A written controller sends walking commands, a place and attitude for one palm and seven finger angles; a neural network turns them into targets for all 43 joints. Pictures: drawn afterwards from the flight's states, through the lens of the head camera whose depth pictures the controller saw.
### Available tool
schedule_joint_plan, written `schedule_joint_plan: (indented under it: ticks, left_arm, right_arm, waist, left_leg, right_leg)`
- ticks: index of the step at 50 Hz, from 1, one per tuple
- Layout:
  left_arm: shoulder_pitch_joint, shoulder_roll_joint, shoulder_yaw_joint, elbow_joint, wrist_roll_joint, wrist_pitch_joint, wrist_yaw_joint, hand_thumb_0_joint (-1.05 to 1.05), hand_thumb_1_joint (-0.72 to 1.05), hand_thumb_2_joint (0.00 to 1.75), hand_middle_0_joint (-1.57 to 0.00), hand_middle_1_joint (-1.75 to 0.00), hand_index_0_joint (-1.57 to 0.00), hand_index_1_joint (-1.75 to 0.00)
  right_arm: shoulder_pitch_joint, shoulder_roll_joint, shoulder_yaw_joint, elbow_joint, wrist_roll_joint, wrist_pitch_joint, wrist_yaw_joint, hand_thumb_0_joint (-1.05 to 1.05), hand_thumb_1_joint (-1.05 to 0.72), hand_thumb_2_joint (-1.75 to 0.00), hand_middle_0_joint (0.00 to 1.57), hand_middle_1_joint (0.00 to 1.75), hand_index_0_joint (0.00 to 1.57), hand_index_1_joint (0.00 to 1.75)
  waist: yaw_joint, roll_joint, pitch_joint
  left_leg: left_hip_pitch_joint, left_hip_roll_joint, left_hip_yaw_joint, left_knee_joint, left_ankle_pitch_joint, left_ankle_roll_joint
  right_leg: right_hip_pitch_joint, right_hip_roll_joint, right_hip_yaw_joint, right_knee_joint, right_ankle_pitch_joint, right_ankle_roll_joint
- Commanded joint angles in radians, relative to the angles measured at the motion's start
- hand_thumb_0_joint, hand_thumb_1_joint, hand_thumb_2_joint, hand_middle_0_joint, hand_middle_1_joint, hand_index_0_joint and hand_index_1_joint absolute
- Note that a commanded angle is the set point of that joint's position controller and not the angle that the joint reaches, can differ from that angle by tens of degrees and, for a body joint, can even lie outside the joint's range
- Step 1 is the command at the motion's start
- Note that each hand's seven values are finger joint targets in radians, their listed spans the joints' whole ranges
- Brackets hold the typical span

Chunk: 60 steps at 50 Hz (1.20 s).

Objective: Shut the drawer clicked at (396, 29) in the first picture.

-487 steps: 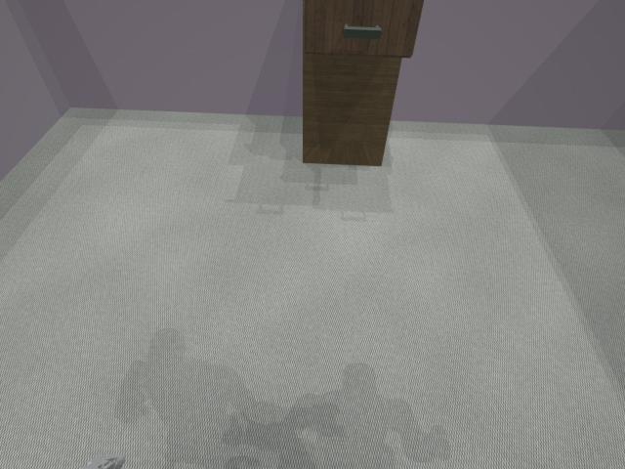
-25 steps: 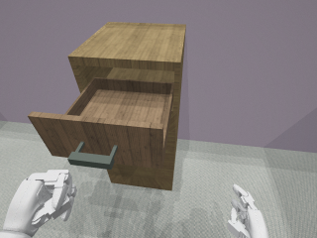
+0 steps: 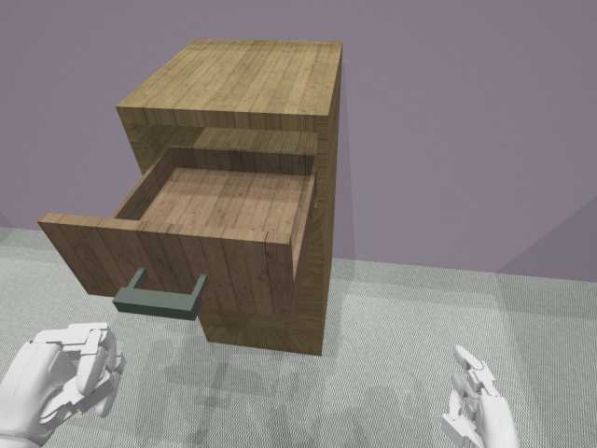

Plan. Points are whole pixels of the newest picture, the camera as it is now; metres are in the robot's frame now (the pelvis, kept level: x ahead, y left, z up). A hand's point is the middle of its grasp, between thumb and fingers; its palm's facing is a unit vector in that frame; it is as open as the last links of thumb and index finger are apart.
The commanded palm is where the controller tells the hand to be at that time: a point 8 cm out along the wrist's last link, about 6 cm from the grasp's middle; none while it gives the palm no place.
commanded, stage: bring the fist close to the handle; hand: left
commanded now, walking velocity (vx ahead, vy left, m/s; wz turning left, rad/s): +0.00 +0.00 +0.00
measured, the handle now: (164, 290) +0.32 +0.25 +0.04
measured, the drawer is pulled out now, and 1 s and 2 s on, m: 0.30 0.30 0.27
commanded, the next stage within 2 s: push the drawer shut in 1.30 s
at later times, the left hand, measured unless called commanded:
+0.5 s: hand (144, 369) +0.18 +0.21 +0.08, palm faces +0.02 -1.00 -0.07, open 3.2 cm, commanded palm +0.15 +0.26 +0.08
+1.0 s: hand (172, 354) +0.23 +0.20 +0.03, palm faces -0.01 -1.00 -0.06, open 3.2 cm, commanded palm +0.20 +0.27 +0.04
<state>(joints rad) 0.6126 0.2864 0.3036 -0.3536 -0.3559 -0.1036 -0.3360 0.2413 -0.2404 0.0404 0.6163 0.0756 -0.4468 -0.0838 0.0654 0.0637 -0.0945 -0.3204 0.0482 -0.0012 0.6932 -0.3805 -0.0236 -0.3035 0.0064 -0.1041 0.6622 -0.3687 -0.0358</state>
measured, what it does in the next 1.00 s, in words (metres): stands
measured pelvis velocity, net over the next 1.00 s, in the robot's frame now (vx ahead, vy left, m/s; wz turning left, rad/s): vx -0.01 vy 0.02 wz -0.01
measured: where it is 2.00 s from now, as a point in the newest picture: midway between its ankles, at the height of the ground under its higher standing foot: outside the picture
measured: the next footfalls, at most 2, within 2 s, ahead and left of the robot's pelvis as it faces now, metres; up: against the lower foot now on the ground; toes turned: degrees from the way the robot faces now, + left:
none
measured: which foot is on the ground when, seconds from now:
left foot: down 0.00-1.00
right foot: down 0.00-1.00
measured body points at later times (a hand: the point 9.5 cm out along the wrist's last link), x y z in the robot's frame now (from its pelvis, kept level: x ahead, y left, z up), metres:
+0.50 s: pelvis -0.01 +0.02 -0.01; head +0.00 +0.00 +0.44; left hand +0.18 +0.26 +0.08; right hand +0.17 -0.22 -0.07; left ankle -0.01 +0.13 -0.72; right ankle -0.01 -0.09 -0.72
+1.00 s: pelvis -0.01 +0.02 -0.03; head +0.04 +0.02 +0.42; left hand +0.22 +0.26 +0.04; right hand +0.16 -0.22 -0.11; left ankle -0.01 +0.13 -0.72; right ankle -0.01 -0.09 -0.72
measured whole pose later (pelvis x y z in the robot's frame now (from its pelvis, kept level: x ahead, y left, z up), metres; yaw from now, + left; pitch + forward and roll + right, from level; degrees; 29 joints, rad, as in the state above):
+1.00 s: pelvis -0.01 +0.02 -0.03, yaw +0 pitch +10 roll -1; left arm 0.34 0.22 0.18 -0.02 -0.26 -0.31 -0.24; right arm 0.25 -0.24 0.01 0.58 0.02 -0.26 -0.04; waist -0.01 0.03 -0.09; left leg -0.64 0.02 0.01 0.93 -0.46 0.01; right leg -0.63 -0.03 -0.09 0.90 -0.45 -0.01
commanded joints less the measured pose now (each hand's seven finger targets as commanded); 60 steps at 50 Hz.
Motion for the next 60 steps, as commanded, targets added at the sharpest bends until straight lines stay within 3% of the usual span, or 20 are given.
schedule_joint_plan:
  ticks: [1, 5, 7, 11, 13, 14, 16, 24, 28, 29, 34, 36, 39, 40, 43, 45, 48, 53, 56, 60]
  left_arm:
    - [-0.062, 0.136, 0.1, -0.129, -0.018, -0.076, -0.007, 0.0, 0.9, 0.9, -1.4, -1.6, -1.4, -1.6]
    - [-0.086, 0.123, 0.066, -0.139, -0.001, -0.114, -0.009, 0.0, 0.9, 0.9, -1.4, -1.6, -1.4, -1.6]
    - [-0.094, 0.12, 0.057, -0.141, 0.005, -0.136, -0.008, 0.0, 0.9, 0.9, -1.4, -1.6, -1.4, -1.6]
    - [-0.12, 0.107, 0.042, -0.086, 0.02, -0.151, 0.009, 0.0, 0.9, 0.9, -1.4, -1.6, -1.4, -1.6]
    - [-0.13, 0.12, 0.058, -0.082, 0.028, -0.157, 0.024, 0.0, 0.9, 0.9, -1.4, -1.6, -1.4, -1.6]
    - [-0.13, 0.092, 0.028, -0.073, 0.032, -0.16, 0.024, 0.0, 0.9, 0.9, -1.4, -1.6, -1.4, -1.6]
    - [-0.129, 0.097, 0.032, -0.068, 0.037, -0.166, 0.03, 0.0, 0.9, 0.9, -1.4, -1.6, -1.4, -1.6]
    - [-0.185, 0.049, -0.042, -0.026, 0.069, -0.191, 0.063, 0.0, 0.9, 0.9, -1.4, -1.6, -1.4, -1.6]
    - [-0.18, 0.062, -0.026, -0.013, 0.082, -0.205, 0.086, 0.0, 0.9, 0.9, -1.4, -1.6, -1.4, -1.6]
    - [-0.189, 0.039, -0.053, -0.012, 0.084, -0.209, 0.088, 0.0, 0.9, 0.9, -1.4, -1.6, -1.4, -1.6]
    - [-0.214, 0.062, -0.03, 0.036, 0.09, -0.232, 0.101, 0.0, 0.9, 0.9, -1.4, -1.6, -1.4, -1.6]
    - [-0.243, 0.039, -0.062, 0.03, 0.086, -0.247, 0.094, 0.0, 0.9, 0.9, -1.4, -1.6, -1.4, -1.6]
    - [-0.278, 0.026, -0.088, 0.068, 0.09, -0.259, 0.096, 0.0, 0.9, 0.9, -1.4, -1.6, -1.4, -1.6]
    - [-0.304, 0.048, -0.072, 0.067, 0.09, -0.264, 0.093, 0.0, 0.9, 0.9, -1.4, -1.6, -1.4, -1.6]
    - [-0.329, 0.069, -0.049, 0.114, 0.09, -0.275, 0.096, 0.0, 0.9, 0.9, -1.4, -1.6, -1.4, -1.6]
    - [-0.37, 0.066, -0.053, 0.13, 0.088, -0.282, 0.093, 0.0, 0.9, 0.9, -1.4, -1.6, -1.4, -1.6]
    - [-0.313, 0.101, -0.011, 0.096, 0.081, -0.287, 0.096, 0.0, 0.9, 0.9, -1.4, -1.6, -1.4, -1.6]
    - [-0.309, 0.094, -0.005, 0.132, 0.061, -0.272, 0.084, 0.0, 0.9, 0.9, -1.4, -1.6, -1.4, -1.6]
    - [-0.274, 0.072, -0.025, 0.125, 0.05, -0.267, 0.061, 0.0, 0.9, 0.9, -1.4, -1.6, -1.4, -1.6]
    - [-0.287, 0.089, -0.01, 0.125, 0.044, -0.269, 0.056, 0.0, 0.9, 0.9, -1.4, -1.6, -1.4, -1.6]
  right_arm:
    - [-0.138, -0.101, -0.041, -0.168, 0.004, -0.058, -0.01, 0.0, -0.9, -0.9, 0.2, 0.3, 0.2, 0.3]
    - [-0.123, -0.103, -0.047, -0.164, -0.004, -0.057, -0.003, 0.0, -0.9, -0.9, 0.2, 0.3, 0.2, 0.3]
    - [-0.121, -0.105, -0.052, -0.166, -0.007, -0.058, -0.001, 0.0, -0.9, -0.9, 0.2, 0.3, 0.2, 0.3]
    - [-0.121, -0.107, -0.055, -0.156, -0.011, -0.035, 0.001, 0.0, -0.9, -0.9, 0.2, 0.3, 0.2, 0.3]
    - [-0.124, -0.108, -0.06, -0.153, -0.016, -0.025, -0.001, 0.0, -0.9, -0.9, 0.2, 0.3, 0.2, 0.3]
    - [-0.116, -0.106, -0.059, -0.155, -0.016, -0.019, 0.001, 0.0, -0.9, -0.9, 0.2, 0.3, 0.2, 0.3]
    - [-0.113, -0.106, -0.062, -0.16, -0.017, -0.011, 0.006, 0.0, -0.9, -0.9, 0.2, 0.3, 0.2, 0.3]
    - [-0.093, -0.114, -0.067, -0.16, -0.031, 0.023, 0.019, 0.0, -0.9, -0.9, 0.2, 0.3, 0.2, 0.3]
    - [-0.09, -0.114, -0.074, -0.168, -0.036, 0.044, 0.025, 0.0, -0.9, -0.9, 0.2, 0.3, 0.2, 0.3]
    - [-0.08, -0.114, -0.073, -0.171, -0.036, 0.05, 0.028, 0.0, -0.9, -0.9, 0.2, 0.3, 0.2, 0.3]
    - [-0.064, -0.119, -0.077, -0.174, -0.04, 0.081, 0.027, 0.0, -0.9, -0.9, 0.2, 0.3, 0.2, 0.3]
    - [-0.062, -0.118, -0.074, -0.182, -0.039, 0.086, 0.03, 0.0, -0.9, -0.9, 0.2, 0.3, 0.2, 0.3]
    - [-0.05, -0.125, -0.074, -0.179, -0.042, 0.097, 0.03, 0.0, -0.9, -0.9, 0.2, 0.3, 0.2, 0.3]
    - [-0.047, -0.128, -0.076, -0.179, -0.042, 0.1, 0.029, 0.0, -0.9, -0.9, 0.2, 0.3, 0.2, 0.3]
    - [-0.042, -0.133, -0.077, -0.179, -0.044, 0.115, 0.026, 0.0, -0.9, -0.9, 0.2, 0.3, 0.2, 0.3]
    - [-0.038, -0.133, -0.076, -0.183, -0.044, 0.124, 0.027, 0.0, -0.9, -0.9, 0.2, 0.3, 0.2, 0.3]
    - [-0.041, -0.127, -0.078, -0.196, -0.043, 0.135, 0.03, 0.0, -0.9, -0.9, 0.2, 0.3, 0.2, 0.3]
    - [-0.044, -0.126, -0.078, -0.199, -0.038, 0.157, 0.029, 0.0, -0.9, -0.9, 0.2, 0.3, 0.2, 0.3]
    - [-0.042, -0.126, -0.079, -0.21, -0.035, 0.16, 0.033, 0.0, -0.9, -0.9, 0.2, 0.3, 0.2, 0.3]
    - [-0.038, -0.128, -0.081, -0.211, -0.036, 0.165, 0.032, 0.0, -0.9, -0.9, 0.2, 0.3, 0.2, 0.3]
  waist:
    - [-0.004, -0.053, 0.018]
    - [-0.016, -0.02, -0.015]
    - [-0.018, -0.046, -0.032]
    - [-0.026, -0.042, 0.007]
    - [-0.023, -0.048, -0.012]
    - [-0.03, -0.036, -0.01]
    - [-0.027, -0.015, -0.038]
    - [-0.052, -0.034, -0.041]
    - [-0.042, -0.042, -0.084]
    - [-0.053, -0.031, -0.091]
    - [-0.056, -0.045, -0.108]
    - [-0.062, -0.004, -0.12]
    - [-0.079, -0.035, -0.117]
    - [-0.076, -0.018, -0.136]
    - [-0.078, -0.067, -0.139]
    - [-0.079, -0.036, -0.16]
    - [-0.054, -0.002, -0.232]
    - [-0.068, -0.047, -0.184]
    - [-0.069, -0.018, -0.19]
    - [-0.079, -0.048, -0.177]
  left_leg:
    - [-0.02, -0.058, -0.004, -0.071, 0.189, 0.043]
    - [-0.011, -0.06, 0.0, -0.057, 0.214, 0.046]
    - [-0.013, -0.06, -0.003, -0.052, 0.215, 0.047]
    - [-0.048, -0.059, -0.004, -0.053, 0.175, 0.045]
    - [-0.052, -0.057, -0.004, -0.047, 0.172, 0.046]
    - [-0.051, -0.059, -0.004, -0.051, 0.173, 0.046]
    - [-0.052, -0.059, -0.003, -0.045, 0.185, 0.044]
    - [-0.097, -0.054, -0.018, -0.029, 0.161, 0.043]
    - [-0.116, -0.052, -0.019, -0.011, 0.184, 0.041]
    - [-0.113, -0.052, -0.017, -0.006, 0.187, 0.04]
    - [-0.152, -0.05, -0.018, 0.023, 0.196, 0.038]
    - [-0.152, -0.051, -0.019, 0.036, 0.201, 0.034]
    - [-0.175, -0.048, -0.023, 0.058, 0.192, 0.037]
    - [-0.181, -0.049, -0.023, 0.064, 0.177, 0.035]
    - [-0.214, -0.047, -0.027, 0.079, 0.166, 0.038]
    - [-0.22, -0.05, -0.024, 0.091, 0.169, 0.035]
    - [-0.201, -0.05, -0.016, 0.097, 0.241, 0.037]
    - [-0.231, -0.048, -0.014, 0.101, 0.227, 0.04]
    - [-0.216, -0.05, -0.012, 0.101, 0.242, 0.038]
    - [-0.232, -0.051, -0.014, 0.109, 0.22, 0.04]
  right_leg:
    - [-0.025, -0.011, 0.094, -0.143, 0.198, 0.039]
    - [-0.029, -0.012, 0.084, -0.12, 0.24, 0.037]
    - [-0.032, -0.01, 0.076, -0.105, 0.239, 0.036]
    - [-0.066, -0.007, 0.07, -0.101, 0.171, 0.031]
    - [-0.064, -0.009, 0.071, -0.098, 0.158, 0.031]
    - [-0.074, -0.009, 0.064, -0.09, 0.159, 0.03]
    - [-0.069, -0.009, 0.055, -0.071, 0.177, 0.027]
    - [-0.124, -0.007, 0.031, -0.021, 0.141, 0.027]
    - [-0.124, -0.007, 0.027, 0.012, 0.16, 0.024]
    - [-0.137, -0.008, 0.023, 0.022, 0.164, 0.025]
    - [-0.163, -0.006, 0.024, 0.056, 0.17, 0.022]
    - [-0.181, -0.007, 0.022, 0.073, 0.175, 0.021]
    - [-0.21, -0.005, 0.024, 0.088, 0.17, 0.023]
    - [-0.217, -0.006, 0.028, 0.094, 0.155, 0.023]
    - [-0.227, -0.003, 0.029, 0.107, 0.14, 0.022]
    - [-0.234, -0.006, 0.032, 0.123, 0.147, 0.022]
    - [-0.173, -0.008, 0.038, 0.131, 0.215, 0.017]
    - [-0.18, -0.004, 0.04, 0.117, 0.223, 0.023]
    - [-0.184, -0.005, 0.037, 0.118, 0.241, 0.023]
    - [-0.195, -0.004, 0.042, 0.114, 0.227, 0.027]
